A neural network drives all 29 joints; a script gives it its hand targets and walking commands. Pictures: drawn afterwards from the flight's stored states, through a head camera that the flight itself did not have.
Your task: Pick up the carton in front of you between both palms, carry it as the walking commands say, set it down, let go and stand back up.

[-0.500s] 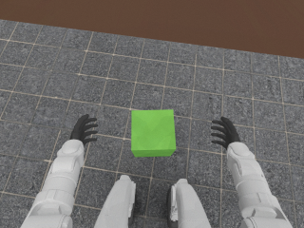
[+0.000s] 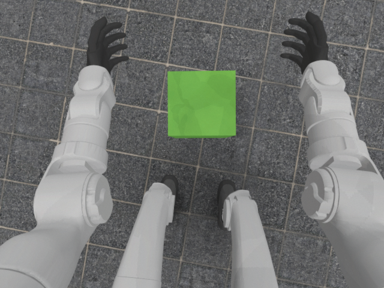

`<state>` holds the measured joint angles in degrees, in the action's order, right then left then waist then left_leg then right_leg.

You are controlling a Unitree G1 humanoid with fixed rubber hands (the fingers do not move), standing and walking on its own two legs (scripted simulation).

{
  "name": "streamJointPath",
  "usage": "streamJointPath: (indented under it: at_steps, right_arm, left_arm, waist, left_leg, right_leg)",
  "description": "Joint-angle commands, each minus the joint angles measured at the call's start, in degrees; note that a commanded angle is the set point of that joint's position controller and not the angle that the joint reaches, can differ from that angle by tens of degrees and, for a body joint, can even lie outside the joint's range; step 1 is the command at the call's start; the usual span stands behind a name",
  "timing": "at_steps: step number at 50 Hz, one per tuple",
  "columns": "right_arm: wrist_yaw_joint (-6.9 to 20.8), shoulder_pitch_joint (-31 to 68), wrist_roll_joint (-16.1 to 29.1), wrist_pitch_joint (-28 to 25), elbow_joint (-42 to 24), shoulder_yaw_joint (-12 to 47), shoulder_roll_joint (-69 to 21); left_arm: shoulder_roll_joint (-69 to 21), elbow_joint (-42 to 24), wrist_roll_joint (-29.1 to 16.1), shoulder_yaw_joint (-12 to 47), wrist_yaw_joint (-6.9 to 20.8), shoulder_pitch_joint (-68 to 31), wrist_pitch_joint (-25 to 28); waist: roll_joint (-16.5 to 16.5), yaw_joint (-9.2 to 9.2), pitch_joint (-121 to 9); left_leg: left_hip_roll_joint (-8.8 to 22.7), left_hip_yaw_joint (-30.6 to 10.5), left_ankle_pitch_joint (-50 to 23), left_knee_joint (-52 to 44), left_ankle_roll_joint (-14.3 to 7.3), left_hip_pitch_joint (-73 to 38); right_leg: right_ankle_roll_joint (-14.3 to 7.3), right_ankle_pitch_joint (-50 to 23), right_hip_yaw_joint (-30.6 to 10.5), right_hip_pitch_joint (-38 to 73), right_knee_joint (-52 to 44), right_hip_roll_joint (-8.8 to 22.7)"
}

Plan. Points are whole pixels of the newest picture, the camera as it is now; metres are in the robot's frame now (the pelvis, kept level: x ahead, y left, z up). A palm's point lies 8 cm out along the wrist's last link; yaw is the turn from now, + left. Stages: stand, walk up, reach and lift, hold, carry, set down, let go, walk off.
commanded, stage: reach and lift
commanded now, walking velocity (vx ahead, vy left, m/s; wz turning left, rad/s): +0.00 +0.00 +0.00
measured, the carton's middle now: (200, 109) +0.48 +0.02 -0.52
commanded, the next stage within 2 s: none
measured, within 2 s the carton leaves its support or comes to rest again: leaves its support in 1.64 s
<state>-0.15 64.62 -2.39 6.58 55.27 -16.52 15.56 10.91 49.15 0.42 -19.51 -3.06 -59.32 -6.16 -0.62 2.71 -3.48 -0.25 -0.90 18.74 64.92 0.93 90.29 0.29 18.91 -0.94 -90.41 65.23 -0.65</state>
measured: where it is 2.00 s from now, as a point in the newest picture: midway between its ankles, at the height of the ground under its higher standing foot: (195, 211)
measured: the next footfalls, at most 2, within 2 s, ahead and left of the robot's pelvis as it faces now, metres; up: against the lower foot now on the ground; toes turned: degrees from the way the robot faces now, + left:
none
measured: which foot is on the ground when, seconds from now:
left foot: down 0.00-1.00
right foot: down 0.00-1.00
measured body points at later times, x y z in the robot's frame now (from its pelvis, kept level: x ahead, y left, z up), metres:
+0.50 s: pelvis -0.03 +0.00 -0.19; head +0.32 +0.00 +0.10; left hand +0.48 +0.21 -0.35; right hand +0.50 -0.18 -0.35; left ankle +0.08 +0.13 -0.61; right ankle +0.07 -0.12 -0.61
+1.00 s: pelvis -0.04 +0.00 -0.28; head +0.33 +0.00 -0.03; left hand +0.49 +0.20 -0.46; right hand +0.52 -0.16 -0.46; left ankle +0.07 +0.13 -0.61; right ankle +0.07 -0.12 -0.61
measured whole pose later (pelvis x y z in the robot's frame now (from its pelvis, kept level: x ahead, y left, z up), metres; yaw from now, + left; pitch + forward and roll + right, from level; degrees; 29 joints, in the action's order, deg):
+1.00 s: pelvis -0.04 +0.00 -0.28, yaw +1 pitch +38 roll +1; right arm -6.0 81.4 14.3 1.0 65.0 0.8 23.4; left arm 17.5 62.4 -15.1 -6.0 -8.5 -77.6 -0.2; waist 0.9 2.2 19.2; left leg -2.1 -0.7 32.5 125.4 2.3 131.0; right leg 1.7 33.3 -2.3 -131.3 126.6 -1.8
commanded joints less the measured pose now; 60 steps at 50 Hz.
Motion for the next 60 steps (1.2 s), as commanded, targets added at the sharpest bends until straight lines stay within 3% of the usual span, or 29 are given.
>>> streamJointPath:
  at_steps: [1,8,15,24,31,37,44,49,53,60]
  right_arm:
    - [0.21,8.52,-1.84,-2.70,-4.34,-2.02,3.86]
    - [-0.86,4.33,-1.40,-4.82,-3.54,-1.16,1.68]
    - [-3.30,7.92,4.24,-5.61,-8.36,4.00,5.86]
    - [-5.36,18.91,11.72,-3.17,-8.78,9.83,10.70]
    - [-5.75,26.93,13.34,-2.84,1.40,11.42,12.47]
    - [-5.54,30.71,14.17,-5.21,7.51,12.91,13.35]
    - [-5.91,35.17,16.17,-6.87,3.40,15.63,14.67]
    - [-5.89,31.10,16.91,-6.73,3.79,17.06,13.52]
    - [-5.89,26.98,15.87,-6.45,6.81,16.12,11.47]
    - [-6.01,30.44,15.37,-7.03,6.07,16.08,10.23]
  left_arm:
    - [4.45,-4.34,1.67,-2.28,0.71,-7.42,2.92]
    - [3.10,-1.88,1.77,-2.47,0.71,-3.90,5.36]
    - [6.98,-4.90,-4.05,2.67,-1.36,-6.80,6.14]
    - [12.16,-5.27,-11.08,7.94,-3.78,-18.18,3.57]
    - [13.26,3.77,-12.45,9.34,-4.29,-26.89,3.01]
    - [14.43,10.06,-12.63,10.20,-3.99,-30.68,5.40]
    - [15.20,7.65,-14.67,11.70,-4.97,-33.83,7.09]
    - [12.67,7.56,-15.87,13.25,-5.67,-29.52,7.06]
    - [11.33,9.54,-15.24,12.82,-5.46,-26.31,7.04]
    - [10.40,8.39,-14.05,12.40,-5.38,-30.03,7.47]
  waist:
    - [-1.78,0.27,-53.57]
    - [-1.61,-0.04,-52.09]
    - [-2.29,-0.16,-62.61]
    - [-2.17,0.23,-62.99]
    - [-1.43,-0.11,-51.29]
    - [-1.30,0.03,-45.89]
    - [-1.94,0.76,-49.58]
    - [-2.71,0.47,-53.80]
    - [-2.60,-0.03,-48.12]
    - [-1.73,0.30,-45.72]
  left_leg:
    - [-3.39,3.00,-20.19,-1.36,1.90,-22.10]
    - [-3.25,2.26,-22.09,9.89,2.41,-9.02]
    - [-3.64,2.60,-22.92,24.28,3.17,-4.75]
    - [-2.57,4.55,-6.99,35.73,3.20,-0.34]
    - [-1.05,4.30,3.92,41.18,2.67,7.25]
    - [-0.36,3.32,1.57,46.47,2.25,10.03]
    - [-1.08,2.92,-6.58,50.92,2.02,6.35]
    - [-2.02,3.65,-10.80,52.00,2.39,3.39]
    - [-2.10,3.71,-8.29,51.49,2.31,7.67]
    - [-1.88,3.52,-5.66,50.67,2.24,9.78]
  right_leg:
    - [1.20,-20.93,0.69,29.13,-0.76,-3.15]
    - [1.64,-22.28,-0.17,14.80,10.57,-2.72]
    - [2.47,-22.10,0.77,9.46,25.06,-3.03]
    - [2.19,-5.21,3.33,3.44,36.67,-2.31]
    - [1.31,5.26,2.37,-3.75,41.78,-0.67]
    - [1.23,2.80,0.55,-6.91,46.72,-0.06]
    - [1.46,-4.06,1.04,-6.05,51.62,-0.35]
    - [1.66,-8.17,1.68,-2.57,52.62,-0.94]
    - [1.46,-6.20,1.36,-6.02,51.72,-1.05]
    - [1.21,-3.65,0.77,-8.01,50.81,-1.15]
